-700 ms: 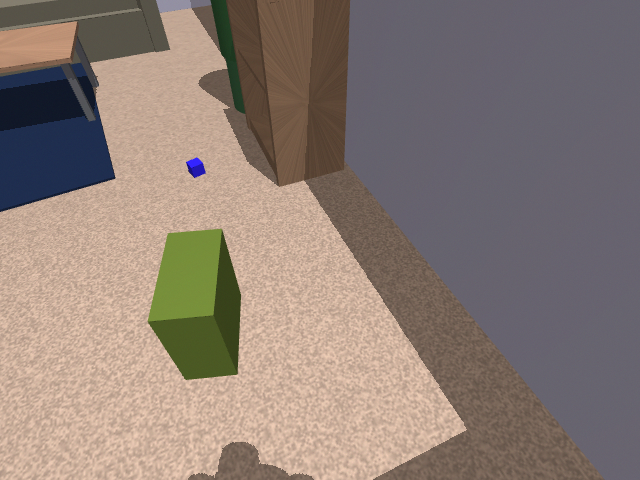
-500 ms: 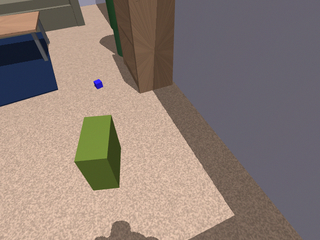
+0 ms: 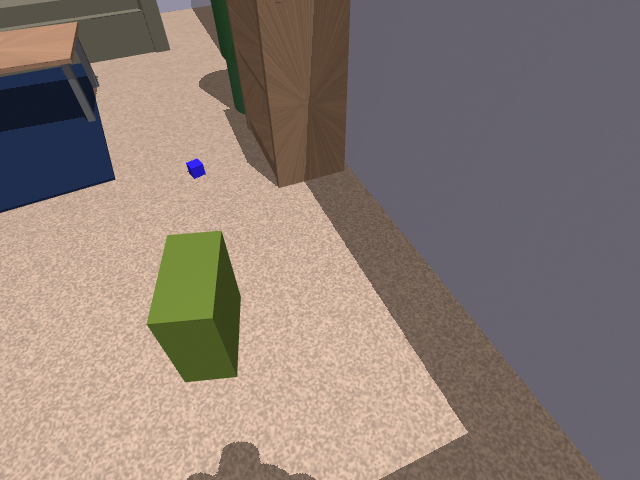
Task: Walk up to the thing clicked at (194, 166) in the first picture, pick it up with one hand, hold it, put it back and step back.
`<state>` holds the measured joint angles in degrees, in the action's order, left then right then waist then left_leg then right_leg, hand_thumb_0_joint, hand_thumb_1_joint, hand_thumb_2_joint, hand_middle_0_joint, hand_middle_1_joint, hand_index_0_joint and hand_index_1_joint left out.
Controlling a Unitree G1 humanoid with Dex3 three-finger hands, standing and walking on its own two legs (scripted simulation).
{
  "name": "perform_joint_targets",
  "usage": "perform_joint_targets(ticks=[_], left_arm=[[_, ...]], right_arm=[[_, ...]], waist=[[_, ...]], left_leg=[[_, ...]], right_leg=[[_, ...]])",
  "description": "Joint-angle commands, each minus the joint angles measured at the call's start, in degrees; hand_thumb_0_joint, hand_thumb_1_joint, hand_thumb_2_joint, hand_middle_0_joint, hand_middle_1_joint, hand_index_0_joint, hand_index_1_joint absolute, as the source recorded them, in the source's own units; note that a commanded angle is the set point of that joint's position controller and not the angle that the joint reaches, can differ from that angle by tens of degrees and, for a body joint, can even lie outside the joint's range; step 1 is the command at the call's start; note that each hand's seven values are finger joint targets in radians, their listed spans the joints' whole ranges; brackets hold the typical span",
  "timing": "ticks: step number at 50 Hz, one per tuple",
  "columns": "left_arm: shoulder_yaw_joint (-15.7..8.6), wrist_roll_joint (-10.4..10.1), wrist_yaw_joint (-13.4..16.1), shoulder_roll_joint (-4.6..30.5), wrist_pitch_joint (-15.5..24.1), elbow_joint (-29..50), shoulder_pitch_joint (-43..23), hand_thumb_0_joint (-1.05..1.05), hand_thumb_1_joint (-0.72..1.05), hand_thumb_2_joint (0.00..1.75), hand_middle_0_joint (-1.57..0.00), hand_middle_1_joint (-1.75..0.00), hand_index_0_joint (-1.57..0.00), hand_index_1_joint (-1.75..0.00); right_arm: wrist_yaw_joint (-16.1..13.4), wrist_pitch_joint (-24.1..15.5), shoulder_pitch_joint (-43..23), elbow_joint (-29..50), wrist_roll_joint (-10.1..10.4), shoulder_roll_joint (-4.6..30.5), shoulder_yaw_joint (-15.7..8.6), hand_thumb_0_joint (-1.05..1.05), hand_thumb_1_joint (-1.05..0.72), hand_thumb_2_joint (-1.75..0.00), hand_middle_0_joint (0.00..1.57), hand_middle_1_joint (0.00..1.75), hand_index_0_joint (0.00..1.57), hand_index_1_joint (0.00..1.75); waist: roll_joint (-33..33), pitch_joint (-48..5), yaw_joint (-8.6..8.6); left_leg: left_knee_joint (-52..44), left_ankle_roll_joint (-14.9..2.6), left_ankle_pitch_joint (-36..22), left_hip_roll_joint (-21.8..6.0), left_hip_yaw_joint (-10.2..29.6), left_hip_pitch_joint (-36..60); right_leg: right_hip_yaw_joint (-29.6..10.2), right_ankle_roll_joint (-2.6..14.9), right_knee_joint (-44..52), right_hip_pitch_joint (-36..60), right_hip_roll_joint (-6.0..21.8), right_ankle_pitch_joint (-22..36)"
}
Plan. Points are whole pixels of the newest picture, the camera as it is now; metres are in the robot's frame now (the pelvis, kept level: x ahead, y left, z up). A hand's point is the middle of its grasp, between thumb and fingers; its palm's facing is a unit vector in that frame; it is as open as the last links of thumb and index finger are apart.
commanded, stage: stand
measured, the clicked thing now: (195, 168) +1.70 +0.69 -0.75
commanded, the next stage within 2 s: walk up in 0.42 s
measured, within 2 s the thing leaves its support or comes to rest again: neither
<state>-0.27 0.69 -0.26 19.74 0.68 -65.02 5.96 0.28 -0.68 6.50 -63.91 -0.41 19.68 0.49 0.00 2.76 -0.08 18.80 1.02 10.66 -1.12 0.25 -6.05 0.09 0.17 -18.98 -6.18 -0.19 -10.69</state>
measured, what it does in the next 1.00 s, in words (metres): lifts its left foot, turning left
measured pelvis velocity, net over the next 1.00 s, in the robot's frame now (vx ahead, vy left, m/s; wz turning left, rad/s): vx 0.00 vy -0.10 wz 0.58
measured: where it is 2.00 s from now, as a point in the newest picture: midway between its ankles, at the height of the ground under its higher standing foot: outside the picture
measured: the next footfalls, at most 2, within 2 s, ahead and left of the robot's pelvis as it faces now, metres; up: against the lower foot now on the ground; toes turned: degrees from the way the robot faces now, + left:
left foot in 1.16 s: -0.03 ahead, +0.05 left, +0.00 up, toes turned +45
right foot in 1.58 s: +0.18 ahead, -0.03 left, +0.00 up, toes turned +58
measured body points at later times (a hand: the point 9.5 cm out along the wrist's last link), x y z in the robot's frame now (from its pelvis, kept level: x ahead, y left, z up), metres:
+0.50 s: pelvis -0.01 -0.01 +0.00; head +0.02 +0.00 +0.44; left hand +0.08 +0.31 -0.13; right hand +0.07 -0.30 -0.13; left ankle +0.00 +0.13 -0.75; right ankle -0.01 -0.12 -0.74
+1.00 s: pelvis +0.00 -0.10 -0.01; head +0.02 -0.08 +0.44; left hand -0.09 +0.22 -0.12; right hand +0.25 -0.32 -0.12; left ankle -0.05 +0.06 -0.71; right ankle +0.00 -0.16 -0.75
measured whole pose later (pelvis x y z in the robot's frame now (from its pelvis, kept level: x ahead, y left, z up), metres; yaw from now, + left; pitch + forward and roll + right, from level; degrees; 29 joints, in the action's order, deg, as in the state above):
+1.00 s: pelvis +0.00 -0.10 -0.01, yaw +33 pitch -3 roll +1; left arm -4.4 2.8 -2.1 20.8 -0.6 -46.0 10.7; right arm 3.9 4.3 14.5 -46.3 -1.9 24.1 -4.2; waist -0.5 6.7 1.6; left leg 47.0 0.4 16.1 -3.2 0.2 -23.3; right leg 13.4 4.0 -26.6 -5.5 1.1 -18.3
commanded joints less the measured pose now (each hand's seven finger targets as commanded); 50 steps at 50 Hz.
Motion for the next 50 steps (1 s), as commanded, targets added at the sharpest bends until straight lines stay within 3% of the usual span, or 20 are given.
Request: perform_joint_targets(ticks=[1,20,21,23,24,25,28,30,31,32,33,34,35,36,37,39,40,43,47,50], left_arm=[[-2.1,-0.2,0.8,12.2,1.3,3.5,-2.3,0.0,0.9,0.9,-0.2,-0.3,-0.2,-0.3],[-2.0,-0.2,0.9,12.3,1.2,3.6,-1.9,0.0,0.9,0.9,-0.2,-0.3,-0.2,-0.3],[-6.4,-0.1,0.0,17.2,-0.2,9.0,-8.4,0.0,0.9,0.9,-0.2,-0.3,-0.2,-0.3],[-6.6,0.0,-0.1,14.8,-1.7,11.9,-8.8,0.0,0.9,0.9,-0.2,-0.3,-0.2,-0.3],[-6.3,0.1,-0.3,12.7,-2.0,13.4,-7.0,0.0,0.9,0.9,-0.2,-0.3,-0.2,-0.3],[-6.2,0.3,-0.5,11.5,-2.4,14.1,-6.1,0.0,0.9,0.9,-0.2,-0.3,-0.2,-0.3],[-6.5,-0.1,-1.4,12.4,-2.4,15.7,-1.9,0.0,0.9,0.9,-0.2,-0.3,-0.2,-0.3],[-6.7,-0.1,-1.6,11.6,-2.1,18.3,-4.3,0.0,0.9,0.9,-0.2,-0.3,-0.2,-0.3],[-6.9,0.1,-1.5,11.1,-1.8,19.2,-4.1,0.0,0.9,0.9,-0.2,-0.3,-0.2,-0.3],[-7.3,0.2,-1.1,11.1,-1.5,18.5,0.0,0.0,0.9,0.9,-0.2,-0.3,-0.2,-0.3],[-8.2,0.7,-0.4,13.7,-1.4,17.6,3.8,0.0,0.9,0.9,-0.2,-0.3,-0.2,-0.3],[-9.0,1.6,0.2,18.3,-1.3,18.2,4.0,0.0,0.9,0.9,-0.2,-0.3,-0.2,-0.3],[-9.0,1.9,0.0,19.0,-1.5,21.0,-2.5,0.0,0.9,0.9,-0.2,-0.3,-0.2,-0.3],[-9.2,2.0,-0.3,19.1,-1.6,22.7,-8.0,0.0,0.9,0.9,-0.2,-0.3,-0.2,-0.3],[-8.9,2.1,-0.6,17.4,-1.0,23.8,-9.4,0.0,0.9,0.9,-0.2,-0.3,-0.2,-0.3],[-7.2,1.8,-0.5,13.1,-0.4,23.4,-8.9,0.0,0.9,0.9,-0.2,-0.3,-0.2,-0.3],[-7.1,1.5,-0.2,12.7,-0.3,22.8,-7.3,0.0,0.9,0.9,-0.2,-0.3,-0.2,-0.3],[-7.8,1.4,-0.5,13.8,0.1,22.8,-0.6,0.0,0.9,0.9,-0.2,-0.3,-0.2,-0.3],[-8.5,2.0,-0.9,15.8,0.3,24.6,2.7,0.0,0.9,0.9,-0.2,-0.3,-0.2,-0.3],[-8.7,2.0,-0.8,16.7,0.5,25.2,4.7,0.0,0.9,0.9,-0.2,-0.3,-0.2,-0.3]], right_arm=[[-0.9,-1.2,-1.8,3.4,-0.2,11.8,-2.3,0.0,-0.9,-0.9,0.2,0.3,0.2,0.3],[-1.0,-1.1,-2.0,3.2,-0.1,12.2,-2.4,0.0,-0.9,-0.9,0.2,0.3,0.2,0.3],[-0.8,-0.1,4.3,6.3,0.2,16.2,-4.7,0.0,-0.9,-0.9,0.2,0.3,0.2,0.3],[-1.4,0.0,8.5,6.7,-0.1,18.6,-6.1,0.0,-0.9,-0.9,0.2,0.3,0.2,0.3],[-1.4,-0.2,8.5,8.0,-0.4,20.7,-7.2,0.0,-0.9,-0.9,0.2,0.3,0.2,0.3],[-1.8,-0.1,8.2,9.5,-0.8,20.7,-8.0,0.0,-0.9,-0.9,0.2,0.3,0.2,0.3],[-2.6,-0.2,1.8,14.2,-1.3,18.6,-8.4,0.0,-0.9,-0.9,0.2,0.3,0.2,0.3],[-2.3,-0.2,4.0,15.6,-1.3,16.3,-7.8,0.0,-0.9,-0.9,0.2,0.3,0.2,0.3],[-2.1,0.0,4.5,16.1,-1.5,16.2,-7.9,0.0,-0.9,-0.9,0.2,0.3,0.2,0.3],[-1.7,0.6,1.7,17.7,-1.5,15.6,-7.6,0.0,-0.9,-0.9,0.2,0.3,0.2,0.3],[-1.2,0.9,1.0,19.2,-1.3,12.7,-6.5,0.0,-0.9,-0.9,0.2,0.3,0.2,0.3],[-1.1,1.2,4.1,20.1,-0.9,9.3,-5.5,0.0,-0.9,-0.9,0.2,0.3,0.2,0.3],[-1.5,1.5,8.7,19.8,-1.8,10.6,-5.7,0.0,-0.9,-0.9,0.2,0.3,0.2,0.3],[-1.4,2.0,9.4,19.7,-2.1,13.6,-7.0,0.0,-0.9,-0.9,0.2,0.3,0.2,0.3],[-0.8,2.2,8.7,19.3,-1.8,15.3,-7.6,0.0,-0.9,-0.9,0.2,0.3,0.2,0.3],[1.1,2.6,9.5,18.5,-1.9,15.0,-7.9,0.0,-0.9,-0.9,0.2,0.3,0.2,0.3],[1.6,2.6,10.7,18.9,-1.8,13.3,-7.2,0.0,-0.9,-0.9,0.2,0.3,0.2,0.3],[2.7,3.2,10.1,20.6,-1.4,12.0,-6.5,0.0,-0.9,-0.9,0.2,0.3,0.2,0.3],[3.3,3.4,5.2,24.1,-1.5,12.7,-6.9,0.0,-0.9,-0.9,0.2,0.3,0.2,0.3],[3.4,3.2,4.2,25.4,-1.6,12.8,-7.4,0.0,-0.9,-0.9,0.2,0.3,0.2,0.3]], waist=[[0.6,-3.9,0.18],[0.1,-3.9,0.31],[-2.1,1.8,-0.42],[3.9,1.5,-1.55],[9.2,-0.5,-1.51],[10.3,-2.5,-1.28],[10.6,-7.2,2.65],[8.7,-9.2,1.8],[8.2,-9.2,2.52],[5.6,-9.4,5.39],[-1.6,-9.8,7.35],[-16.3,-9.4,6.42],[-14.1,-7.9,3.2],[-14.1,-6.8,1.75],[-11.4,-2.5,0.8],[-6.7,0.9,-0.86],[-6.6,0.8,-0.88],[-7.9,0.5,1.69],[-8.2,2.2,4.02],[-7.3,1.6,4.31]], left_leg=[[-2.4,-2.46,-7.4,-6.2,4.8,0.4],[-2.8,-2.44,-7.9,-6.3,5.2,0.8],[-0.4,-5.42,-21.2,-5.9,14.4,-11.8],[-2.8,-9.5,-24.9,-11.0,24.3,-6.8],[-3.9,-13.65,-28.8,-14.6,30.7,-0.2],[-4.1,-15.54,-26.2,-15.4,34.5,2.0],[-0.7,-11.77,-19.8,-10.6,26.4,2.7],[2.0,-9.42,-17.3,-6.8,24.4,-0.8],[4.0,-8.79,-17.3,-5.9,24.9,-4.8],[7.7,-7.27,-14.5,-3.0,22.3,-11.7],[13.8,-5.19,-4.6,1.9,17.4,-20.2],[23.6,-2.32,15.2,8.4,8.7,-30.9],[29.5,-0.39,17.8,4.0,7.8,-30.8],[35.8,-0.64,18.2,1.0,5.2,-28.1],[39.2,-0.59,16.3,-0.5,5.3,-24.6],[40.4,-0.77,8.3,-0.1,5.4,-23.6],[39.9,-0.9,6.2,0.3,5.0,-23.4],[34.9,-0.66,4.6,0.0,0.9,-25.7],[28.2,-0.39,5.5,-2.4,-0.7,-25.2],[24.6,-1.44,5.8,-2.6,-2.1,-22.2]], right_leg=[[-5.8,1.39,3.4,0.5,7.6,8.9],[-5.4,1.36,3.4,0.5,7.6,8.5],[2.3,0.88,-8.3,3.2,3.0,3.8],[0.3,1.02,-14.3,-5.2,-0.8,-10.9],[-0.9,0.36,-20.2,-12.5,-2.4,-18.6],[-4.3,0.02,-26.7,-16.0,-2.6,-22.3],[-7.2,1.79,-28.4,-15.2,1.0,-16.8],[-5.9,2.5,-19.5,-8.8,0.2,-14.6],[-5.9,2.53,-12.6,-2.8,-0.5,-12.5],[-4.8,2.63,-3.0,6.3,-0.6,-7.5],[-7.9,2.47,2.3,14.9,3.5,-4.2],[-19.6,4.8,4.3,19.0,16.9,1.5],[-20.4,8.92,3.3,11.3,22.7,1.0],[-22.9,14.32,6.5,2.9,27.3,-6.9],[-22.0,14.98,7.5,-3.7,26.0,-8.6],[-10.5,9.19,3.9,-3.9,16.1,0.3],[-5.7,6.01,1.9,-2.7,13.8,6.1],[-0.8,5.21,1.2,4.9,13.3,14.5],[-0.9,6.03,2.7,6.3,17.2,8.8],[1.0,4.51,1.2,5.1,18.9,11.3]])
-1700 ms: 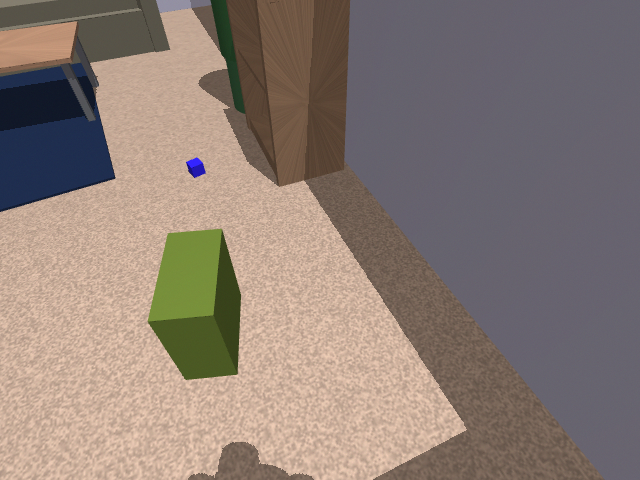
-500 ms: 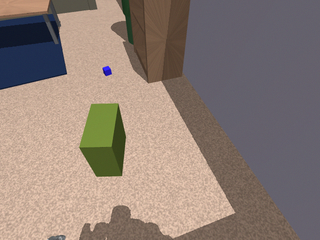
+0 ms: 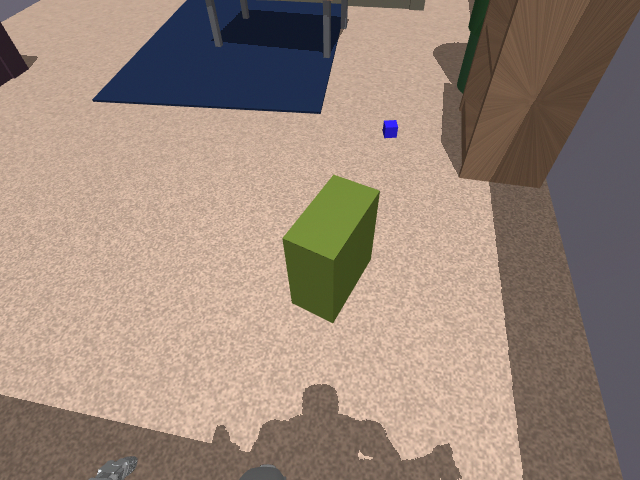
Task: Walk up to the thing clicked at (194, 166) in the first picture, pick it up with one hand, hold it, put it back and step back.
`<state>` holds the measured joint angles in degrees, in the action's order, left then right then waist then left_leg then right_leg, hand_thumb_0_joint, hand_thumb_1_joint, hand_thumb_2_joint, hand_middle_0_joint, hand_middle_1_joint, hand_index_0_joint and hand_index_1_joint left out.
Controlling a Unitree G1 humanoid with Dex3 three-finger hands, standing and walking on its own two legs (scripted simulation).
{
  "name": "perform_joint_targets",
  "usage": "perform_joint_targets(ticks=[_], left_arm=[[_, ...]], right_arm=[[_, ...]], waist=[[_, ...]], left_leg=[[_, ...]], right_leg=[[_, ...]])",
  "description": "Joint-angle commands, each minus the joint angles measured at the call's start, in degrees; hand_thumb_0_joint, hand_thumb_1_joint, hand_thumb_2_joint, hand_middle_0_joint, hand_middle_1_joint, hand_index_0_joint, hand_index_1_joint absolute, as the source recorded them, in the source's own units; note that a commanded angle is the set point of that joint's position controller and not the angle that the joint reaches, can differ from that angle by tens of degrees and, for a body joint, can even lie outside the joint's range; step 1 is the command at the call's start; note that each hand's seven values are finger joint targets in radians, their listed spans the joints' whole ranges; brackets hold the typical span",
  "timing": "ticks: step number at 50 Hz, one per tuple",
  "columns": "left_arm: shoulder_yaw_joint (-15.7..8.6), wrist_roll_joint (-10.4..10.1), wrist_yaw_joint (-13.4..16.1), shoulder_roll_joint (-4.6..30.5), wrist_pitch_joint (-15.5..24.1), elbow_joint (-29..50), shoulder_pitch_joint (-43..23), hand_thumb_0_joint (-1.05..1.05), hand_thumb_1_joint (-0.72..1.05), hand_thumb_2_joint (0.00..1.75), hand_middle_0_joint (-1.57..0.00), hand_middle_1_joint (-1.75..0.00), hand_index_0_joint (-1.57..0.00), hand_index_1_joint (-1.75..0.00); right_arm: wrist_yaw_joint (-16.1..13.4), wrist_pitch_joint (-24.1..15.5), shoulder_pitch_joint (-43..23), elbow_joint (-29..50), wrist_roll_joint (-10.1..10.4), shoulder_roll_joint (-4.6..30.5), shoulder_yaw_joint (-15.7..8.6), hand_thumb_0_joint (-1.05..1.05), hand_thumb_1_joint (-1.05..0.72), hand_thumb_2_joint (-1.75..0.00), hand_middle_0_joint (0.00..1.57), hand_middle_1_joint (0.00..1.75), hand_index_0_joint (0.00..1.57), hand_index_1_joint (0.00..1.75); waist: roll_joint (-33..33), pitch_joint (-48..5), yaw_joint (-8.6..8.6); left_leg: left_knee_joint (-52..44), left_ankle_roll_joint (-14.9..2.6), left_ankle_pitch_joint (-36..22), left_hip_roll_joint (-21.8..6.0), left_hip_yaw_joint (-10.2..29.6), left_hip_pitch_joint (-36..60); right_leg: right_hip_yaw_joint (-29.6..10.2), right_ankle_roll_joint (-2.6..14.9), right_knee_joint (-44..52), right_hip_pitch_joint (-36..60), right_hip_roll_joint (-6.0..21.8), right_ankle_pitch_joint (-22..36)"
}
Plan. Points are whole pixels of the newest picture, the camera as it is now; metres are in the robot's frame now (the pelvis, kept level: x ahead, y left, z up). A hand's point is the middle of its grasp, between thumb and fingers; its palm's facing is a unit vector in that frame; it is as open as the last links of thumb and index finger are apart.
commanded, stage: walk up
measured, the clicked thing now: (390, 129) +1.85 -0.28 -0.74
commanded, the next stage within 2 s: none
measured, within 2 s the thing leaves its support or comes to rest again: neither
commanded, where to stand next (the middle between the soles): +0.08 +0.05 m, yaw +54 degrees
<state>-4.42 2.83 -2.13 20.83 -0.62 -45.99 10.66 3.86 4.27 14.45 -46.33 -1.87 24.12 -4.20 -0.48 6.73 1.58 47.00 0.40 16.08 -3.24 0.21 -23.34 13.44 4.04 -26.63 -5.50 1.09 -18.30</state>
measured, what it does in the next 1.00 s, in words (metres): steps on the spot, turning left: left foot, then right foot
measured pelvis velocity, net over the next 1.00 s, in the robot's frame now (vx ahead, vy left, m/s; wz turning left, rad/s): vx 0.04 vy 0.02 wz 0.71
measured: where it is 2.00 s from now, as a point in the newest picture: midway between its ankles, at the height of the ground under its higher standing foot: outside the picture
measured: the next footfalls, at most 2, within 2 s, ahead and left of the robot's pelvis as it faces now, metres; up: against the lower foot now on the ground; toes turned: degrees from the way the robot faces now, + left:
left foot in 0.16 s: +0.06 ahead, +0.14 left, +0.00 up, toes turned +12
right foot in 0.58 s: +0.19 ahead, -0.05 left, +0.00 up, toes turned +24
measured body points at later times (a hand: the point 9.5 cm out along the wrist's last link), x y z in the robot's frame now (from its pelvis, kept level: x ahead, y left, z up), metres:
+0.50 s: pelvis +0.05 +0.03 -0.01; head +0.08 +0.05 +0.44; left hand +0.03 +0.37 -0.11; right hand +0.26 -0.22 -0.10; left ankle +0.02 +0.13 -0.74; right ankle +0.16 -0.10 -0.70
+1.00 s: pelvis +0.04 +0.02 -0.02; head +0.06 +0.04 +0.43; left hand -0.11 +0.33 -0.11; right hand +0.30 -0.20 -0.12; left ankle -0.03 +0.14 -0.73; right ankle +0.16 -0.06 -0.74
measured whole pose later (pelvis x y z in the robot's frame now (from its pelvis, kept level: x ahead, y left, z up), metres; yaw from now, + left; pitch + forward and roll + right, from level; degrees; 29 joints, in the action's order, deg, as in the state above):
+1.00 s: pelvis +0.04 +0.02 -0.02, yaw +41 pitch -3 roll +1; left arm -4.4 2.3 -1.7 25.7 -0.7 -41.5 14.2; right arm 2.0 1.8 19.3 -45.1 -0.8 25.0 -4.0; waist -1.2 6.4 1.9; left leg 43.2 1.5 22.3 -1.6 -0.5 -19.5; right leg 12.6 -0.1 -41.1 -19.0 10.8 -18.3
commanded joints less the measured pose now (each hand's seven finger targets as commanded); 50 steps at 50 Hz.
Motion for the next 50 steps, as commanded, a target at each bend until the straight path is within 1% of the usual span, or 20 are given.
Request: perform_joint_targets(ticks=[1,5,7,8,9,10,11,12,14,16,23,27,28,29,30,32,36,41,45,50], left_arm=[[-4.6,-0.1,1.1,16.0,1.8,6.4,0.6,0.0,0.9,0.9,-0.2,-0.3,-0.2,-0.3],[-4.9,-0.1,1.3,17.0,1.9,7.5,2.5,0.0,0.9,0.9,-0.2,-0.3,-0.2,-0.3],[-4.8,-0.3,1.0,17.3,2.0,8.7,0.8,0.0,0.9,0.9,-0.2,-0.3,-0.2,-0.3],[-4.4,-0.8,0.9,16.8,2.0,9.0,0.6,0.0,0.9,0.9,-0.2,-0.3,-0.2,-0.3],[-3.9,-1.4,0.9,14.0,2.2,9.6,2.3,0.0,0.9,0.9,-0.2,-0.3,-0.2,-0.3],[-2.6,-1.6,0.5,9.1,2.3,10.8,3.7,0.0,0.9,0.9,-0.2,-0.3,-0.2,-0.3],[-3.1,-1.2,0.4,12.5,2.0,11.4,-0.7,0.0,0.9,0.9,-0.2,-0.3,-0.2,-0.3],[-3.0,-0.7,0.5,14.6,2.2,11.6,-1.9,0.0,0.9,0.9,-0.2,-0.3,-0.2,-0.3],[-2.1,-1.3,0.4,14.7,1.9,8.8,2.9,0.0,0.9,0.9,-0.2,-0.3,-0.2,-0.3],[-2.3,-1.6,0.1,14.7,1.2,7.2,5.9,0.0,0.9,0.9,-0.2,-0.3,-0.2,-0.3],[-2.0,-3.2,3.2,13.8,2.4,8.3,6.1,0.0,0.9,0.9,-0.2,-0.3,-0.2,-0.3],[-2.3,-3.1,4.1,13.5,3.2,8.1,8.5,0.0,0.9,0.9,-0.2,-0.3,-0.2,-0.3],[-2.8,-2.7,4.4,14.6,3.7,7.6,11.9,0.0,0.9,0.9,-0.2,-0.3,-0.2,-0.3],[-3.9,-1.7,4.8,19.0,4.1,7.4,14.3,0.0,0.9,0.9,-0.2,-0.3,-0.2,-0.3],[-4.4,-1.4,5.0,21.7,4.0,8.9,11.9,0.0,0.9,0.9,-0.2,-0.3,-0.2,-0.3],[-4.4,-1.5,4.8,21.2,3.3,11.2,1.2,0.0,0.9,0.9,-0.2,-0.3,-0.2,-0.3],[-3.4,-1.6,4.4,17.0,3.5,9.6,1.6,0.0,0.9,0.9,-0.2,-0.3,-0.2,-0.3],[-4.3,-0.4,2.9,16.9,3.0,10.5,2.4,0.0,0.9,0.9,-0.2,-0.3,-0.2,-0.3],[-5.1,-0.1,1.7,19.0,2.0,9.9,2.3,0.0,0.9,0.9,-0.2,-0.3,-0.2,-0.3],[-3.2,-1.6,0.9,16.5,0.0,8.5,1.2,0.0,0.9,0.9,-0.2,-0.3,-0.2,-0.3]], right_arm=[[-0.1,-1.7,-4.4,8.4,-0.1,8.7,-2.9,0.0,-0.9,-0.9,0.2,0.3,0.2,0.3],[-0.1,-1.6,-3.9,10.1,0.3,9.0,-3.5,0.0,-0.9,-0.9,0.2,0.3,0.2,0.3],[-0.5,-1.8,0.5,10.3,0.0,9.6,-4.3,0.0,-0.9,-0.9,0.2,0.3,0.2,0.3],[-1.0,-2.2,4.4,9.7,-0.3,10.4,-5.0,0.0,-0.9,-0.9,0.2,0.3,0.2,0.3],[-1.7,-2.6,8.1,9.7,-0.9,13.4,-6.2,0.0,-0.9,-0.9,0.2,0.3,0.2,0.3],[-2.5,-3.0,6.5,11.1,-1.6,17.0,-6.9,0.0,-0.9,-0.9,0.2,0.3,0.2,0.3],[-2.8,-3.1,8.0,10.9,-0.6,17.1,-7.0,0.0,-0.9,-0.9,0.2,0.3,0.2,0.3],[-3.2,-3.2,7.0,11.8,0.3,16.7,-6.8,0.0,-0.9,-0.9,0.2,0.3,0.2,0.3],[-3.8,-3.6,3.3,12.7,1.0,13.2,-4.6,0.0,-0.9,-0.9,0.2,0.3,0.2,0.3],[-3.8,-4.4,0.7,13.7,1.1,12.3,-4.1,0.0,-0.9,-0.9,0.2,0.3,0.2,0.3],[-2.8,-4.2,3.0,16.1,-1.2,13.4,-4.9,0.0,-0.9,-0.9,0.2,0.3,0.2,0.3],[-2.5,-3.3,0.3,18.1,-0.6,12.4,-5.0,0.0,-0.9,-0.9,0.2,0.3,0.2,0.3],[-2.6,-3.3,-0.9,18.6,0.4,10.8,-4.3,0.0,-0.9,-0.9,0.2,0.3,0.2,0.3],[-2.9,-3.3,-0.9,19.2,1.3,6.9,-3.1,0.0,-0.9,-0.9,0.2,0.3,0.2,0.3],[-3.2,-2.8,4.3,18.0,1.0,5.2,-2.4,0.0,-0.9,-0.9,0.2,0.3,0.2,0.3],[-4.1,-1.2,10.0,14.6,0.3,11.5,-4.4,0.0,-0.9,-0.9,0.2,0.3,0.2,0.3],[-2.1,-1.5,7.7,12.3,0.0,11.0,-4.8,0.0,-0.9,-0.9,0.2,0.3,0.2,0.3],[-2.2,-2.3,5.5,9.8,0.9,11.0,-4.1,0.0,-0.9,-0.9,0.2,0.3,0.2,0.3],[-2.4,-3.6,3.9,7.9,0.8,10.7,-3.4,0.0,-0.9,-0.9,0.2,0.3,0.2,0.3],[-3.8,-5.6,10.0,2.9,1.0,11.3,-3.8,0.0,-0.9,-0.9,0.2,0.3,0.2,0.3]], waist=[[-6.5,-2.6,2.68],[-5.0,-4.7,2.38],[-3.0,-7.4,-1.12],[0.2,-10.5,-3.56],[10.0,-13.5,-5.88],[21.6,-11.1,-3.49],[15.8,-11.7,-6.19],[10.6,-10.1,-5.68],[5.0,-8.4,-2.9],[5.7,-6.4,-1.36],[11.2,-5.2,-2.87],[7.9,-9.0,-0.8],[4.0,-10.5,2.13],[-7.7,-12.7,4.29],[-16.1,-13.4,1.92],[-9.8,-11.1,-2.56],[-10.4,-4.8,-1.65],[-14.2,-4.1,1.33],[-14.7,-4.1,2.38],[-1.8,-8.6,-1.95]], left_leg=[[-4.3,-1.17,0.9,-0.3,-2.6,-3.7],[-7.4,-2.5,4.8,-0.3,-3.7,-1.7],[-13.7,-4.4,6.9,0.8,-4.0,6.2],[-19.8,-6.12,4.8,2.6,-3.4,15.6],[-25.4,-10.12,2.7,-0.1,6.7,25.8],[-25.2,-14.69,-15.1,-10.2,25.7,33.0],[-26.8,-21.44,-14.2,-16.5,36.8,30.1],[-27.9,-21.57,-15.2,-17.1,35.4,26.6],[-25.0,-14.53,-15.1,-9.7,19.1,23.4],[-24.7,-11.06,-14.6,-3.9,13.8,16.9],[-19.6,-12.81,-42.3,-1.6,17.5,7.6],[-12.4,-10.23,-32.1,1.0,20.3,3.6],[-7.5,-7.33,-24.9,2.9,19.0,1.2],[2.7,-3.85,-12.7,8.2,13.1,-7.1],[11.7,-1.2,17.2,12.9,7.8,-13.1],[23.1,-0.48,18.0,6.9,8.3,-10.6],[25.2,0.79,6.5,5.9,6.8,-8.0],[14.0,2.7,5.3,3.9,2.0,-9.9],[1.7,2.19,10.3,2.7,-1.8,-3.4],[-15.8,-0.75,2.7,5.4,-2.5,14.3]], right_leg=[[-12.0,0.55,8.4,3.5,18.1,19.7],[-11.7,1.12,4.6,4.2,21.3,21.6],[-8.5,1.36,-2.1,0.8,20.9,24.0],[-4.2,-1.33,-12.0,-3.9,17.8,24.9],[-0.5,-4.5,-28.7,-12.6,10.5,19.2],[-1.6,-7.56,-36.1,-30.9,0.2,-14.6],[-10.8,-7.59,-37.9,-32.1,1.2,-19.9],[-13.3,-6.67,-38.2,-31.3,3.5,-20.2],[-15.2,-4.88,-33.8,-29.4,5.0,-14.3],[-13.8,-4.56,-31.9,-25.7,4.5,-8.5],[-9.8,-3.94,-22.9,-17.3,0.8,-3.2],[-10.8,-2.49,-8.9,-6.5,-1.3,5.1],[-13.2,-1.28,-1.5,-0.1,0.5,11.2],[-24.5,0.55,4.7,7.7,10.8,13.6],[-39.8,2.72,6.6,9.7,26.5,22.1],[-41.2,11.27,6.2,-0.3,30.8,16.7],[-19.5,4.59,4.2,-8.8,15.9,12.2],[-14.8,6.48,7.8,-4.8,15.7,-5.8],[-13.8,7.61,5.2,-7.0,17.6,-8.7],[-8.8,3.09,-12.0,-16.2,17.3,-6.8]])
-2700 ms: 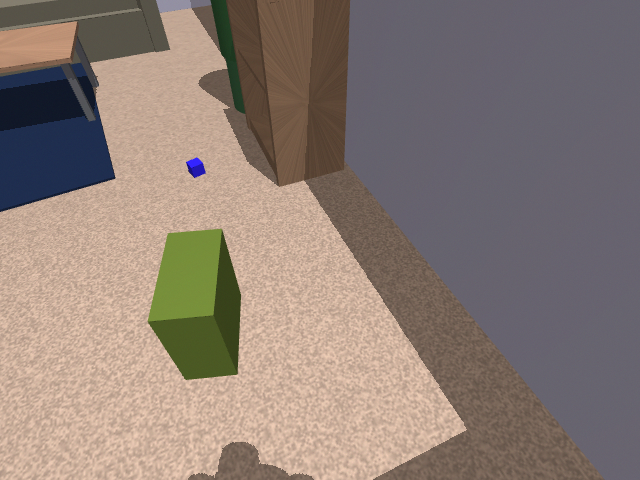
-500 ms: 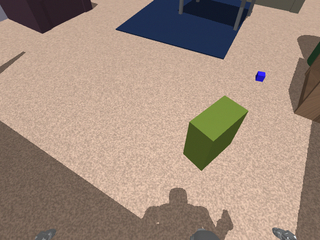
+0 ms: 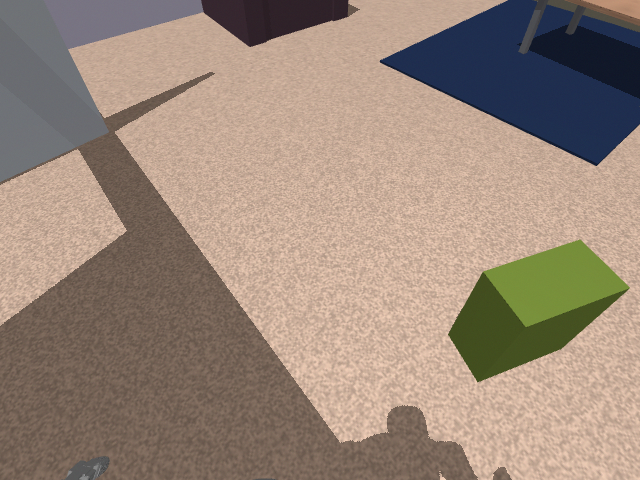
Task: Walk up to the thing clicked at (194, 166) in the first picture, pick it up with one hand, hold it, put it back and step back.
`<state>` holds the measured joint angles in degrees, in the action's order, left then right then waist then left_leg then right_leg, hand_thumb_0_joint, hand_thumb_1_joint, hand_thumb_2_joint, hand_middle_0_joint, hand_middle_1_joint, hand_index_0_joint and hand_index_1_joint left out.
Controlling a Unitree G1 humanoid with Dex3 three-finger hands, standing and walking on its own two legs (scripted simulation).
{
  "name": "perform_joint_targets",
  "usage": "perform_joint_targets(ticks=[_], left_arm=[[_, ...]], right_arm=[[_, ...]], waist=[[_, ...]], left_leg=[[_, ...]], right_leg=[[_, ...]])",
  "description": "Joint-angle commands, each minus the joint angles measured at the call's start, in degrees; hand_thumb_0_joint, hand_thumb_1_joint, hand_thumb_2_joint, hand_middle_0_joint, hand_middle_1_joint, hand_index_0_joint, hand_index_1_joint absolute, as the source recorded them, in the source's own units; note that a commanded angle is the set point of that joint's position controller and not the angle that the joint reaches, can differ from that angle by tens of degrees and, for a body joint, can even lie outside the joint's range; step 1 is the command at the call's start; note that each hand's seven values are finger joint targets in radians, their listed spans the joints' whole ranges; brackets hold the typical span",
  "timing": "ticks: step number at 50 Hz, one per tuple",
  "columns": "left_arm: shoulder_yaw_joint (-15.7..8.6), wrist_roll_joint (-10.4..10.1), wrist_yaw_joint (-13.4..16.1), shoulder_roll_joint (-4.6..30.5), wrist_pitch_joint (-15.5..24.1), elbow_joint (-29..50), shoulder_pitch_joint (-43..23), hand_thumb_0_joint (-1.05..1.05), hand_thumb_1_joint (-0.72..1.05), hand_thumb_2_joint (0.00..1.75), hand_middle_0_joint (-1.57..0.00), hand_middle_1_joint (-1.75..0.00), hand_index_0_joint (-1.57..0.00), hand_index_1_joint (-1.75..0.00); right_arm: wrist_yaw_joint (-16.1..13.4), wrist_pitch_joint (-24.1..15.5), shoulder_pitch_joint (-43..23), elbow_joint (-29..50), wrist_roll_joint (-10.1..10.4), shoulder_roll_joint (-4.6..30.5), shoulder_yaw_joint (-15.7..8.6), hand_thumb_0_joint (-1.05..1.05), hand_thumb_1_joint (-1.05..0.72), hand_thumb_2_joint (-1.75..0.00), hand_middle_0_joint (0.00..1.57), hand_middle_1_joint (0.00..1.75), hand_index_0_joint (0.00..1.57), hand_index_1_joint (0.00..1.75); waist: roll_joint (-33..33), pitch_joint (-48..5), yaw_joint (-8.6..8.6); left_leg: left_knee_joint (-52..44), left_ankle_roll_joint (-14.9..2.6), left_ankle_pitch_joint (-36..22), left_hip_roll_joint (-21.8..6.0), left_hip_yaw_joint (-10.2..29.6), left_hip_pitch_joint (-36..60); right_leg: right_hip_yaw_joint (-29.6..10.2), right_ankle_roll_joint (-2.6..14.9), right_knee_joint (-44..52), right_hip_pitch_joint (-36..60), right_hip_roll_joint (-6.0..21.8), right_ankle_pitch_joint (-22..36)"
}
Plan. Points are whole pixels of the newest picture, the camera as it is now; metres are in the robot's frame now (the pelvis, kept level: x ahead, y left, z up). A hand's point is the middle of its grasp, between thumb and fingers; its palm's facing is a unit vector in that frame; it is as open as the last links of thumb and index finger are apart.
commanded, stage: walk up
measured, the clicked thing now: out of the picture +1.18 -1.40 -0.72
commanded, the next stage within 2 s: stand in 1.60 s
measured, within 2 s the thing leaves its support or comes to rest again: neither
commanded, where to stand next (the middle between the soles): +0.06 +0.00 m, yaw +13 degrees
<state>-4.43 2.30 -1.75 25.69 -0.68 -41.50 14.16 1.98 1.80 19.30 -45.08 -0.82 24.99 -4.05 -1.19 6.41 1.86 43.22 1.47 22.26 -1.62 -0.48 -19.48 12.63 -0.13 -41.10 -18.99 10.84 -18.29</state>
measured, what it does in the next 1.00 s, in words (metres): steps on the spot, turning left: left foot, then right foot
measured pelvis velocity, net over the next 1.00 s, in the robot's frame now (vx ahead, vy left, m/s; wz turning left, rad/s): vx -0.02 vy -0.02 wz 0.26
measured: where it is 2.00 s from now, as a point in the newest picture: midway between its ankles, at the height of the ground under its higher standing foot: outside the picture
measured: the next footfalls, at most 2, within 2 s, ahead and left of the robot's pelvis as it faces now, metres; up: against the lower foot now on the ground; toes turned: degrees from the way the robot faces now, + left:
left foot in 0.02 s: +0.01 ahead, +0.13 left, +0.00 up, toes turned +11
right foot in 0.42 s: +0.07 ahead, -0.13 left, +0.00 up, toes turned +12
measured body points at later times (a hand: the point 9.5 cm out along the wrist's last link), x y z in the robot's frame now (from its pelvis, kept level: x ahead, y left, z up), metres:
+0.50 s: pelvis -0.02 -0.01 +0.00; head +0.01 -0.01 +0.44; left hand -0.02 +0.32 -0.12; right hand +0.16 -0.29 -0.11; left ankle +0.02 +0.12 -0.71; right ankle +0.02 -0.14 -0.72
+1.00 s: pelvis -0.02 -0.02 +0.01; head -0.02 -0.01 +0.46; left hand -0.02 +0.30 -0.12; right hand +0.13 -0.31 -0.10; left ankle -0.02 +0.12 -0.72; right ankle +0.03 -0.14 -0.72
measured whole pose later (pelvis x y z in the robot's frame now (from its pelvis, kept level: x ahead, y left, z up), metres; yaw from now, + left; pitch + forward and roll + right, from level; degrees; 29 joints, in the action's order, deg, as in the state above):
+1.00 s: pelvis -0.02 -0.02 +0.01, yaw +15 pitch -3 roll +0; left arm -1.2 1.2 -1.8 21.8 -0.6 -55.4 11.7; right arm 0.0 -1.9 12.8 -56.7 -0.7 21.9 -0.9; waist -1.9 2.6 0.1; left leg 34.6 0.5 16.5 0.8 4.5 -15.5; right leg 2.0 -0.5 -35.4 -14.9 2.8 -17.9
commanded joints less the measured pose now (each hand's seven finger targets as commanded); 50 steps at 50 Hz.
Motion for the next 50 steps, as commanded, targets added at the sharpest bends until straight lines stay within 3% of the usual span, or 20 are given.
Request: perform_joint_targets(ticks=[1,2,3,4,7,16,20,22,23,24,28,32,33,35,36,37,40,43,46,50], left_arm=[[-2.1,-1.7,0.4,8.3,-0.5,3.8,-1.2,0.0,0.9,0.9,-0.2,-0.3,-0.2,-0.3],[-1.1,-2.3,0.3,5.3,-0.9,4.5,-0.2,0.0,0.9,0.9,-0.2,-0.3,-0.2,-0.3],[-2.3,-2.0,1.3,9.9,-1.0,3.6,-2.0,0.0,0.9,0.9,-0.2,-0.3,-0.2,-0.3],[-2.6,-1.8,1.7,12.1,-0.7,2.9,-4.1,0.0,0.9,0.9,-0.2,-0.3,-0.2,-0.3],[-2.6,-2.7,1.3,10.3,-0.6,-0.7,1.2,0.0,0.9,0.9,-0.2,-0.3,-0.2,-0.3],[-1.6,-2.1,1.8,7.9,0.4,-2.5,-0.2,0.0,0.9,0.9,-0.2,-0.3,-0.2,-0.3],[-1.6,-1.9,1.9,6.7,1.6,-5.3,3.5,0.0,0.9,0.9,-0.2,-0.3,-0.2,-0.3],[-2.4,-0.4,2.3,10.4,2.7,-5.9,5.5,0.0,0.9,0.9,-0.2,-0.3,-0.2,-0.3],[-3.1,0.1,2.3,14.8,3.1,-4.5,2.2,0.0,0.9,0.9,-0.2,-0.3,-0.2,-0.3],[-3.7,0.1,1.9,17.3,2.8,-3.6,-2.5,0.0,0.9,0.9,-0.2,-0.3,-0.2,-0.3],[-1.8,-0.1,1.6,10.8,2.8,-3.8,-4.8,0.0,0.9,0.9,-0.2,-0.3,-0.2,-0.3],[-1.2,-0.7,0.6,10.4,1.7,-4.4,-4.1,0.0,0.9,0.9,-0.2,-0.3,-0.2,-0.3],[-0.6,-0.9,0.6,8.4,1.4,-4.2,-3.7,0.0,0.9,0.9,-0.2,-0.3,-0.2,-0.3],[0.8,-2.1,0.5,3.4,0.7,-3.8,-2.0,0.0,0.9,0.9,-0.2,-0.3,-0.2,-0.3],[-0.7,-1.4,1.2,8.9,0.5,-5.2,-4.0,0.0,0.9,0.9,-0.2,-0.3,-0.2,-0.3],[-0.9,-1.4,1.1,9.7,0.8,-5.7,-3.5,0.0,0.9,0.9,-0.2,-0.3,-0.2,-0.3],[-0.5,-2.1,1.1,7.1,1.7,-7.6,0.7,0.0,0.9,0.9,-0.2,-0.3,-0.2,-0.3],[-1.0,-1.4,1.5,9.4,2.4,-9.1,-0.4,0.0,0.9,0.9,-0.2,-0.3,-0.2,-0.3],[-0.6,-1.1,1.1,11.8,2.0,-8.3,-6.9,0.0,0.9,0.9,-0.2,-0.3,-0.2,-0.3],[0.4,-1.6,0.7,8.6,1.8,-10.3,-7.2,0.0,0.9,0.9,-0.2,-0.3,-0.2,-0.3]], right_arm=[[-2.7,-3.6,5.8,1.8,-0.9,13.1,-4.4,0.0,-0.9,-0.9,0.2,0.3,0.2,0.3],[-3.3,-3.9,2.9,3.9,-1.8,18.6,-5.2,0.0,-0.9,-0.9,0.2,0.3,0.2,0.3],[-3.3,-3.9,0.7,5.2,-1.2,21.8,-5.4,0.0,-0.9,-0.9,0.2,0.3,0.2,0.3],[-3.5,-3.8,-1.2,4.2,-0.8,20.3,-5.1,0.0,-0.9,-0.9,0.2,0.3,0.2,0.3],[-4.5,-4.7,-3.0,4.2,-0.3,13.2,-2.6,0.0,-0.9,-0.9,0.2,0.3,0.2,0.3],[-4.6,-4.7,-0.2,4.0,-0.3,13.4,-2.5,0.0,-0.9,-0.9,0.2,0.3,0.2,0.3],[-4.2,-3.6,-5.1,4.9,0.2,12.3,-1.7,0.0,-0.9,-0.9,0.2,0.3,0.2,0.3],[-4.0,-3.3,-6.9,5.6,1.4,7.1,-0.1,0.0,-0.9,-0.9,0.2,0.3,0.2,0.3],[-4.1,-3.1,-7.5,5.6,1.4,6.6,-0.1,0.0,-0.9,-0.9,0.2,0.3,0.2,0.3],[-4.7,-3.0,-6.3,4.0,0.8,10.1,-1.4,0.0,-0.9,-0.9,0.2,0.3,0.2,0.3],[-2.9,-4.2,-5.4,-0.2,0.6,9.2,-1.5,0.0,-0.9,-0.9,0.2,0.3,0.2,0.3],[-2.5,-5.2,-2.9,-2.8,0.3,7.5,-1.1,0.0,-0.9,-0.9,0.2,0.3,0.2,0.3],[-3.0,-5.8,-1.7,-3.5,0.0,7.8,-1.3,0.0,-0.9,-0.9,0.2,0.3,0.2,0.3],[-3.7,-6.9,-4.3,-2.5,-1.1,13.8,-2.1,0.0,-0.9,-0.9,0.2,0.3,0.2,0.3],[-3.5,-6.6,-4.8,-3.0,-0.3,17.4,-3.2,0.0,-0.9,-0.9,0.2,0.3,0.2,0.3],[-3.5,-6.4,-7.4,-3.0,-0.4,16.3,-2.9,0.0,-0.9,-0.9,0.2,0.3,0.2,0.3],[-3.6,-6.5,-10.5,-3.0,-0.1,11.4,-0.7,0.0,-0.9,-0.9,0.2,0.3,0.2,0.3],[-3.2,-5.6,-10.6,-4.3,0.9,8.4,0.4,0.0,-0.9,-0.9,0.2,0.3,0.2,0.3],[-2.9,-4.7,-7.8,-7.0,0.2,8.3,0.1,0.0,-0.9,-0.9,0.2,0.3,0.2,0.3],[-2.7,-5.7,-10.3,-8.3,0.0,9.4,0.4,0.0,-0.9,-0.9,0.2,0.3,0.2,0.3]], waist=[[8.5,-6.6,-3.19],[19.7,-4.1,-1.61],[15.3,-2.1,-2.79],[14.0,0.8,-2.72],[12.5,-3.5,-0.25],[12.1,-8.8,-2.45],[8.7,-9.4,0.37],[-2.7,-10.5,1.97],[-9.7,-6.6,1.3],[-12.1,-4.8,0.44],[-8.5,-0.7,-1.06],[-11.3,-4.9,-1.73],[-9.0,-7.1,-2.42],[6.4,-7.5,-1.16],[5.5,-5.1,-3.0],[4.5,-3.7,-1.66],[7.9,-5.3,0.64],[4.5,-7.1,0.66],[0.0,-3.0,-2.33],[1.6,-2.9,-1.28]], left_leg=[[-20.6,-4.9,4.0,-0.9,10.3,10.9],[-25.6,-10.04,5.7,-13.0,34.6,10.7],[-27.4,-16.06,3.7,-18.6,41.4,1.8],[-27.8,-17.83,1.9,-18.0,40.4,-3.3],[-17.1,-11.45,-24.7,-8.2,20.1,6.7],[-11.6,-14.46,-37.6,-8.4,21.1,8.0],[-6.4,-12.29,-27.6,-4.6,17.9,-0.3],[4.0,-6.83,-15.9,1.0,13.7,-7.2],[7.7,-4.28,3.4,7.8,8.1,-14.5],[14.2,-3.15,14.4,4.1,6.5,-10.2],[3.6,-3.29,4.0,3.8,3.2,-2.8],[-14.8,-3.09,-5.5,6.0,-1.1,8.8],[-18.2,-3.32,-5.8,4.0,2.6,12.1],[-24.3,-10.94,0.2,-14.0,33.1,14.5],[-25.3,-16.35,4.1,-17.0,36.0,5.4],[-24.4,-16.77,3.8,-15.6,33.7,2.4],[-17.3,-10.77,-15.0,-8.7,17.3,5.4],[-11.4,-4.29,-12.7,-2.1,9.7,-2.5],[-13.0,-3.76,6.8,2.0,7.5,1.3],[-18.8,-5.57,0.7,-2.5,13.3,2.0]], right_leg=[[-6.2,4.06,-8.3,-8.8,3.1,-11.4],[-5.7,0.01,-19.6,-20.4,-5.3,-16.1],[-12.2,0.13,-22.3,-17.9,-4.9,-17.3],[-14.6,0.62,-23.6,-14.4,-3.6,-15.8],[-14.6,1.09,-20.3,-14.6,-3.6,-8.4],[-12.1,1.02,-8.0,-5.6,-6.7,-9.3],[-9.6,2.27,9.5,7.2,-10.1,-1.8],[-22.8,5.98,18.0,13.6,-0.4,1.6],[-36.8,11.04,23.3,11.3,9.8,-3.6],[-42.4,17.11,24.7,2.8,17.0,-5.8],[-22.1,10.39,18.4,-0.4,4.6,0.0],[-15.9,7.24,11.0,-0.7,0.2,2.3],[-14.6,6.3,6.2,-0.9,-0.3,4.0],[-11.7,0.91,-5.1,-12.6,-7.6,-10.1],[-15.1,1.33,-8.4,-7.8,-5.9,-16.6],[-15.7,1.78,-7.4,-5.1,-5.1,-15.2],[-13.7,2.5,4.7,-1.1,-5.8,-4.8],[-18.6,4.47,15.4,11.1,-3.3,7.2],[-24.8,7.36,20.2,0.4,1.6,-14.2],[-17.2,3.76,16.4,2.2,-4.0,-5.9]])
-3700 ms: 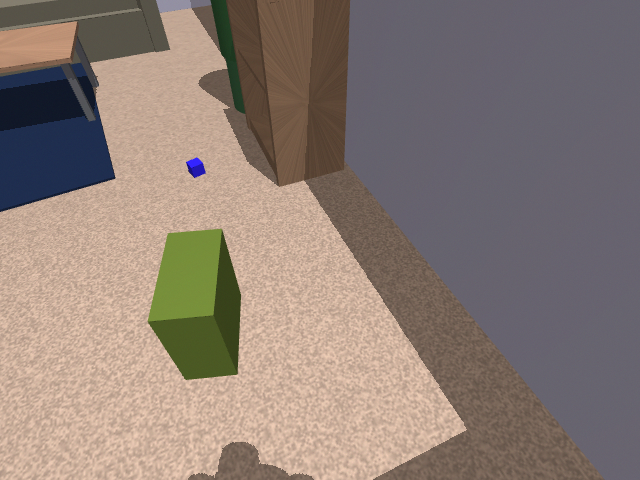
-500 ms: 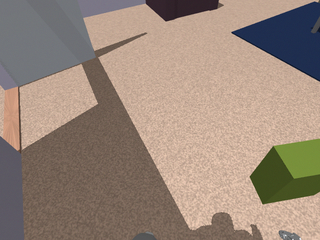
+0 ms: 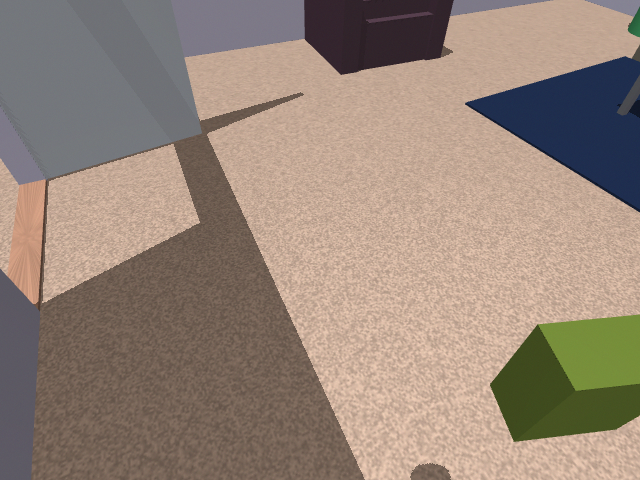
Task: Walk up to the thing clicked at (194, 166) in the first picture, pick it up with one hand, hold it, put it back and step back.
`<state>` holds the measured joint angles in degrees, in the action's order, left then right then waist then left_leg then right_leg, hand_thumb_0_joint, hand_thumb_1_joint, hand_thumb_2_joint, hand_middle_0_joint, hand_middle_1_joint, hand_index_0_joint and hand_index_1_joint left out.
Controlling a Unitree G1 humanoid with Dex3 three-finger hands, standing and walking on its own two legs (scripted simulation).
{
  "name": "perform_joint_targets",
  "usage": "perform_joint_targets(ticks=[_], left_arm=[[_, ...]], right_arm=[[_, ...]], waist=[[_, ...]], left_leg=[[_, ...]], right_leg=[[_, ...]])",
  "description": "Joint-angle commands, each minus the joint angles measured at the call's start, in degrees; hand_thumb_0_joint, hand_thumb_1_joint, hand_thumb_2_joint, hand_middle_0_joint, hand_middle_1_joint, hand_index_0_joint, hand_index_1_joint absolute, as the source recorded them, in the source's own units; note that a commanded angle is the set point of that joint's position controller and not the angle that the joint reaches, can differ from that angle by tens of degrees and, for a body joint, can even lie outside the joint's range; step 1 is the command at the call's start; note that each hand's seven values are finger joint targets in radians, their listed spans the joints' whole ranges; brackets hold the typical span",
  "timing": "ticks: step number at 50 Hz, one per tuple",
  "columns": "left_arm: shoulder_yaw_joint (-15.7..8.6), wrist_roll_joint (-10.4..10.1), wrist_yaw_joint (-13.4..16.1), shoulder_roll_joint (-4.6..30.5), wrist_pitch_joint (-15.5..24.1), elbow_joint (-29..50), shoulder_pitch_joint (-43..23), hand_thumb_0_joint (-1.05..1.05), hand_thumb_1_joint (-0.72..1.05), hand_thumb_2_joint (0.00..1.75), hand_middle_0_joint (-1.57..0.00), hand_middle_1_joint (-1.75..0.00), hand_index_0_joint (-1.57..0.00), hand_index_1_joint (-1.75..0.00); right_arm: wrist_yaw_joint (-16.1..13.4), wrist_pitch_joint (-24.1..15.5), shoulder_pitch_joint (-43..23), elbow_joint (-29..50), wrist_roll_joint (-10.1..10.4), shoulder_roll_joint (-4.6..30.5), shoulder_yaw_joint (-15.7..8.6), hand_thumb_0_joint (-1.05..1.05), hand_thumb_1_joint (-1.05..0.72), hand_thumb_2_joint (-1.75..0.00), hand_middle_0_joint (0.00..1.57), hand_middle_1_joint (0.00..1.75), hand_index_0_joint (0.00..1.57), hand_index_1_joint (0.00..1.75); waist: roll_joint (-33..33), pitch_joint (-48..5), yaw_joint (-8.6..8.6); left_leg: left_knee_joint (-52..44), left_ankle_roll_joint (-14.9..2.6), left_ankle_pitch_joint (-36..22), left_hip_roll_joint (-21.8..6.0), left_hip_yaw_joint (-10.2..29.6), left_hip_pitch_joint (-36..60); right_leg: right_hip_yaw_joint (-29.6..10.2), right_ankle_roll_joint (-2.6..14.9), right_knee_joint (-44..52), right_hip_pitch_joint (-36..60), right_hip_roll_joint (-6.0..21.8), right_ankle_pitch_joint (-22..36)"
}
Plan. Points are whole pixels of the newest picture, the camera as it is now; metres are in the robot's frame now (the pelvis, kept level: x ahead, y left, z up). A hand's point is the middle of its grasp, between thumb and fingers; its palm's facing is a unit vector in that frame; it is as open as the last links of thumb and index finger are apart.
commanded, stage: walk up
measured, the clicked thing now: out of the picture +0.80 -1.65 -0.73
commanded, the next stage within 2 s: stand in 0.60 s
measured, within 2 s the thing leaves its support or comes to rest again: neither
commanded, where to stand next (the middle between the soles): +0.07 +0.00 m, yaw -2 degrees
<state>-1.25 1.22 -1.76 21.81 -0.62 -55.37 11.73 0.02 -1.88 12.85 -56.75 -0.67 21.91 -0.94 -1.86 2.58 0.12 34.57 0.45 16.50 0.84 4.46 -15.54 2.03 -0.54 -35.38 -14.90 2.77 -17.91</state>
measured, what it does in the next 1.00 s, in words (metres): stands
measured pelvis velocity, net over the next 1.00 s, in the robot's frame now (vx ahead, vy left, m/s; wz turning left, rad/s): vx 0.00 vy -0.01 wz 0.01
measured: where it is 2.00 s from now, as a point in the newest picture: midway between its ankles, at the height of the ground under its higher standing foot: outside the picture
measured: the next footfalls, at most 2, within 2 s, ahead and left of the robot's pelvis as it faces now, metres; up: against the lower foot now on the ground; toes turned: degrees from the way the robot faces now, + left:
none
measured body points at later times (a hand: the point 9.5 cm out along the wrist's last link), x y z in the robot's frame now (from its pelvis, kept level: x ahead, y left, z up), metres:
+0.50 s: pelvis +0.02 +0.00 +0.01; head +0.03 +0.01 +0.46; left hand +0.11 +0.31 -0.12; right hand +0.12 -0.30 -0.11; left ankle +0.03 +0.14 -0.73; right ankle +0.02 -0.13 -0.73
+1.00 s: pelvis +0.00 -0.01 +0.02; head +0.01 -0.01 +0.47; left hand +0.07 +0.30 -0.11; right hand +0.10 -0.30 -0.11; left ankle +0.03 +0.14 -0.73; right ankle +0.02 -0.13 -0.73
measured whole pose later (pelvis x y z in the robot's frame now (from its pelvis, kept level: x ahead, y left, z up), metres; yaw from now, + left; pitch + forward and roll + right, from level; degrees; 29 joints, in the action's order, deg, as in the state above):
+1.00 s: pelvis +0.00 -0.01 +0.02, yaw +0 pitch -3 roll +0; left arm -0.7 0.6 -0.6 20.4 0.1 -66.7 4.9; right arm 0.6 -0.3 3.6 -65.2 -0.2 19.5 0.7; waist 0.2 3.6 0.8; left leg 19.6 2.2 8.8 -0.7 5.3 -7.6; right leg 3.1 -0.6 -19.8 -6.5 1.5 -9.9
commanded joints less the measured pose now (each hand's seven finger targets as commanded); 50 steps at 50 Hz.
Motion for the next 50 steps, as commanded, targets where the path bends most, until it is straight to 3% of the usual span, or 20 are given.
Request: perform_joint_targets(ticks=[1,4,8,17,24,29,30,32,42,46,48,50], left_arm=[[-2.9,-0.5,0.7,12.7,2.0,3.0,-5.0,0.0,0.9,0.9,-0.2,-0.3,-0.2,-0.3],[-2.9,-0.6,0.9,13.2,2.5,1.9,-5.5,0.0,0.9,0.9,-0.2,-0.3,-0.2,-0.3],[-2.7,-1.2,1.2,12.3,2.4,0.4,-6.2,0.0,0.9,0.9,-0.2,-0.3,-0.2,-0.3],[-2.4,-1.3,1.1,11.2,1.5,-2.1,-8.7,0.0,0.9,0.9,-0.2,-0.3,-0.2,-0.3],[-2.5,-1.3,1.2,10.9,1.4,-3.6,-9.3,0.0,0.9,0.9,-0.2,-0.3,-0.2,-0.3],[-2.5,-1.0,1.1,10.9,1.4,-4.2,-10.1,0.0,0.9,0.9,-0.2,-0.3,-0.2,-0.3],[-1.8,-1.1,1.5,10.5,1.8,-5.0,-10.0,0.0,0.9,0.9,-0.2,-0.3,-0.2,-0.3],[-2.0,-1.3,1.9,11.1,2.0,-5.5,-9.6,0.0,0.9,0.9,-0.2,-0.3,-0.2,-0.3],[-1.5,-1.0,2.1,10.8,2.0,-7.5,-9.9,0.0,0.9,0.9,-0.2,-0.3,-0.2,-0.3],[-1.5,-0.8,2.0,11.2,2.0,-7.8,-10.6,0.0,0.9,0.9,-0.2,-0.3,-0.2,-0.3],[-1.4,-0.8,1.9,11.1,2.0,-7.9,-10.2,0.0,0.9,0.9,-0.2,-0.3,-0.2,-0.3],[-1.5,-0.6,1.9,11.6,2.0,-7.8,-10.3,0.0,0.9,0.9,-0.2,-0.3,-0.2,-0.3]], right_arm=[[-0.7,-2.0,-4.0,3.1,-0.1,12.2,-2.4,0.0,-0.9,-0.9,0.2,0.3,0.2,0.3],[-0.9,-2.1,-3.6,1.8,0.3,11.3,-1.8,0.0,-0.9,-0.9,0.2,0.3,0.2,0.3],[-1.2,-2.2,-4.3,0.4,0.4,11.8,-1.8,0.0,-0.9,-0.9,0.2,0.3,0.2,0.3],[-1.5,-1.8,-7.2,-1.5,0.2,12.1,-1.7,0.0,-0.9,-0.9,0.2,0.3,0.2,0.3],[-1.4,-1.7,-8.9,-2.4,0.2,11.6,-1.4,0.0,-0.9,-0.9,0.2,0.3,0.2,0.3],[-1.4,-1.4,-9.2,-3.0,0.2,11.3,-1.4,0.0,-0.9,-0.9,0.2,0.3,0.2,0.3],[-1.3,-1.0,-11.8,-3.1,0.3,10.5,-1.2,0.0,-0.9,-0.9,0.2,0.3,0.2,0.3],[-1.2,-0.7,-10.8,-3.3,0.6,10.5,-1.2,0.0,-0.9,-0.9,0.2,0.3,0.2,0.3],[-0.8,0.3,-12.5,-4.7,0.6,10.6,-0.9,0.0,-0.9,-0.9,0.2,0.3,0.2,0.3],[-0.4,0.7,-12.1,-5.1,0.3,10.2,-0.8,0.0,-0.9,-0.9,0.2,0.3,0.2,0.3],[-0.3,0.6,-12.2,-5.3,0.3,10.2,-0.9,0.0,-0.9,-0.9,0.2,0.3,0.2,0.3],[-0.1,0.8,-11.1,-5.7,0.2,10.2,-1.0,0.0,-0.9,-0.9,0.2,0.3,0.2,0.3]], waist=[[0.8,0.9,0.63],[-0.9,-1.6,0.36],[1.4,-4.7,0.49],[3.0,-4.3,0.82],[2.8,-5.2,0.92],[2.1,-4.9,0.51],[3.7,-4.1,1.32],[3.4,-6.7,0.82],[2.6,-5.2,0.5],[1.6,-2.2,0.29],[1.5,-2.1,0.48],[1.2,-0.4,0.18]], left_leg=[[-10.4,-4.61,5.4,-5.3,8.4,-3.5],[-7.0,-3.15,-5.6,-3.4,4.0,-1.0],[-6.8,-2.98,-15.4,-4.4,3.9,3.0],[-12.1,-3.29,-14.9,-6.1,6.2,1.7],[-12.8,-2.81,-18.5,-5.9,5.1,4.0],[-13.8,-2.66,-16.4,-5.8,5.1,3.6],[-13.5,-1.82,-24.2,-6.9,4.9,6.3],[-12.5,-1.49,-28.9,-7.1,4.4,9.2],[-16.5,-1.2,-18.3,-7.2,4.0,9.3],[-18.4,-0.89,-9.3,-6.2,3.9,6.5],[-18.3,-0.94,-8.6,-6.2,4.0,6.7],[-18.4,-0.97,-3.4,-5.5,3.9,5.2]], right_leg=[[-6.5,4.12,11.3,0.4,3.9,-4.3],[-8.3,5.03,13.6,4.1,6.4,2.9],[-5.5,4.56,12.1,5.8,5.9,12.3],[-2.8,3.14,12.6,9.4,4.5,9.6],[-2.5,2.54,13.7,10.5,4.8,12.2],[-2.5,2.29,15.2,11.6,5.1,10.8],[-3.7,2.13,15.8,10.1,5.3,16.6],[-3.4,1.96,15.7,11.7,5.5,21.6],[-4.0,1.4,18.8,11.1,4.9,13.4],[-4.6,1.28,21.0,8.6,4.8,4.9],[-5.0,1.31,21.3,7.9,4.9,3.6],[-5.8,1.22,22.6,5.9,5.0,-2.9]])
